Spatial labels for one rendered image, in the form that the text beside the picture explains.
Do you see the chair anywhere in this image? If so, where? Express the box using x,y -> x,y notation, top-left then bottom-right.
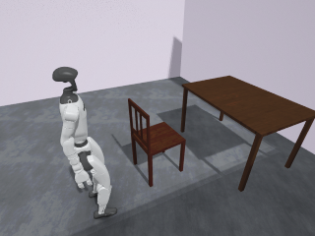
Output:
128,98 -> 186,187

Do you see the right robot upper arm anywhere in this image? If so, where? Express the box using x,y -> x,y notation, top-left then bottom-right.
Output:
60,104 -> 80,147

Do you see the robot left thigh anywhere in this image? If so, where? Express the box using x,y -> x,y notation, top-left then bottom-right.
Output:
88,137 -> 105,164

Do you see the robot left shin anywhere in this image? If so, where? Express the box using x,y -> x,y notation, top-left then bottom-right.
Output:
92,165 -> 105,193

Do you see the right robot hand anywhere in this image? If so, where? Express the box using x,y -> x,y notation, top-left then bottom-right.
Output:
75,170 -> 93,189

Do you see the table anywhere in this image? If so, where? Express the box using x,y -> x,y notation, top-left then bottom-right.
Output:
180,76 -> 315,192

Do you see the robot right forearm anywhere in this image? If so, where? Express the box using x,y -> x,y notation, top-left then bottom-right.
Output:
62,141 -> 84,174

